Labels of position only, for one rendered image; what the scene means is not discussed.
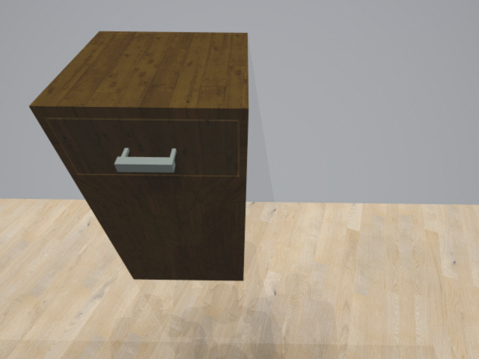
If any cabinet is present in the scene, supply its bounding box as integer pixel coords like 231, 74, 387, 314
29, 31, 248, 281

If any handle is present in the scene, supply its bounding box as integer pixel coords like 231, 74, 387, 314
114, 148, 177, 173

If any drawer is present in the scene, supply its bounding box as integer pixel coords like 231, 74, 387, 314
47, 117, 239, 176

